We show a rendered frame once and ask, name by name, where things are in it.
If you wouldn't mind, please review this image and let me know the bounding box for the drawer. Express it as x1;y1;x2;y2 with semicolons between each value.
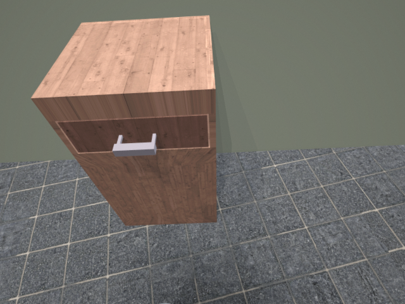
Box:
58;114;209;153

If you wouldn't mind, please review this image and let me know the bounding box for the cabinet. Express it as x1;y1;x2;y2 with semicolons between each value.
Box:
31;15;217;226

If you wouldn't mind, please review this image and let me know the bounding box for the handle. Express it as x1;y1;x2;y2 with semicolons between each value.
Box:
112;134;157;156

